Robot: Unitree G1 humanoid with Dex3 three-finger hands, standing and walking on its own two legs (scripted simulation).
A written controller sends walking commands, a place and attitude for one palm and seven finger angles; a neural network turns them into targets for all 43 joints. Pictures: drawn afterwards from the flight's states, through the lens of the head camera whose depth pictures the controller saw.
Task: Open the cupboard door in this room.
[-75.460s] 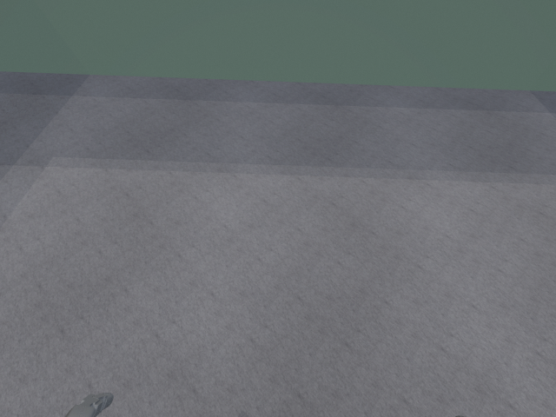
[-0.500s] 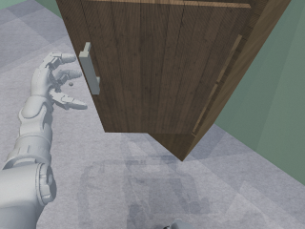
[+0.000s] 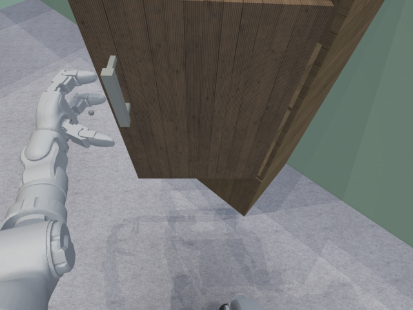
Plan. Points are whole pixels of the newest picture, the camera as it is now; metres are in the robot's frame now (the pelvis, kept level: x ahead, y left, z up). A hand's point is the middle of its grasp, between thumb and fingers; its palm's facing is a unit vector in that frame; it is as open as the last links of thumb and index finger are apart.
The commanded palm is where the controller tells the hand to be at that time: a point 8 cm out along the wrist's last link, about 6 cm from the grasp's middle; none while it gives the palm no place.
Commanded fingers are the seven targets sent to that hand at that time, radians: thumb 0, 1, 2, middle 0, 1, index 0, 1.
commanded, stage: slide the fingers in behind the handle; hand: left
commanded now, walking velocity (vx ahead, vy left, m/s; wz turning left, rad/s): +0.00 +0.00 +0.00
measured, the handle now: (119, 93) +0.52 +0.15 +0.10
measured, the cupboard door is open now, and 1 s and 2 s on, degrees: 42 42 43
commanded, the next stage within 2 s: close the thumb around the handle in 1.48 s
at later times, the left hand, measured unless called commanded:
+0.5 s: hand (112, 115) +0.46 +0.16 +0.10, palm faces -0.03 -1.00 +0.01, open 14.0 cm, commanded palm +0.43 +0.21 +0.10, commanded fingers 0.00 -0.50 0.30 -0.30 -1.20 -0.30 -1.20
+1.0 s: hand (127, 114) +0.46 +0.13 +0.10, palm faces -0.02 -1.00 +0.00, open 14.0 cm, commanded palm +0.43 +0.18 +0.10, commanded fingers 0.00 -0.50 0.30 -0.30 -1.20 -0.30 -1.20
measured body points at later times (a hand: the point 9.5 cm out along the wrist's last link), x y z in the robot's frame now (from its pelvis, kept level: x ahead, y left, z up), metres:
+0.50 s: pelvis +0.00 +0.00 +0.00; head +0.07 +0.01 +0.44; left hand +0.46 +0.21 +0.10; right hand +0.04 -0.26 -0.12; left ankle -0.03 +0.09 -0.71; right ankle +0.03 -0.11 -0.71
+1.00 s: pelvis +0.00 -0.01 +0.00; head +0.07 -0.01 +0.44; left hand +0.46 +0.19 +0.10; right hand +0.03 -0.27 -0.12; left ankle -0.03 +0.09 -0.71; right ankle +0.03 -0.11 -0.71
